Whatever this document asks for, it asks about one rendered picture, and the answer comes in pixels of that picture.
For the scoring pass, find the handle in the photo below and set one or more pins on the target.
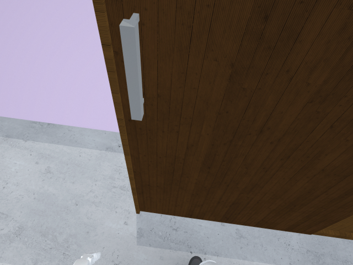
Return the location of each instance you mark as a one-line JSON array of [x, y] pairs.
[[131, 52]]

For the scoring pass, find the robot left hand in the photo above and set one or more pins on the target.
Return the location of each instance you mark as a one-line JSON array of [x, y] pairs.
[[88, 258]]

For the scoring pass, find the wardrobe door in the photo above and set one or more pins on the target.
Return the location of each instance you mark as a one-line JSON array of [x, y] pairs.
[[345, 225], [248, 110]]

